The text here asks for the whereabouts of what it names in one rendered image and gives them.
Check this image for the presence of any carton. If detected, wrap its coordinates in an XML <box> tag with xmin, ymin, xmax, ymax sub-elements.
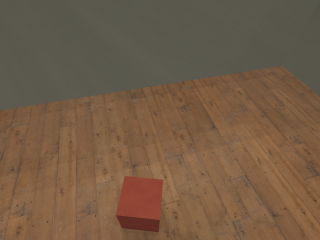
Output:
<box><xmin>116</xmin><ymin>176</ymin><xmax>163</xmax><ymax>232</ymax></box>

